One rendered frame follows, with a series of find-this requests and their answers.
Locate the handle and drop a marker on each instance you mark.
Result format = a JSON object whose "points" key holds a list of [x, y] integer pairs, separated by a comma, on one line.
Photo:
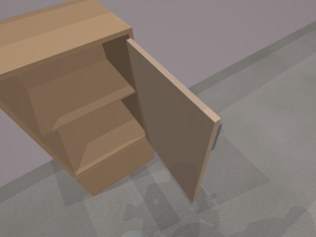
{"points": [[216, 136]]}

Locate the cupboard door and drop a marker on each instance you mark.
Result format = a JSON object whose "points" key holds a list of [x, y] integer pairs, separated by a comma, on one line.
{"points": [[177, 124]]}

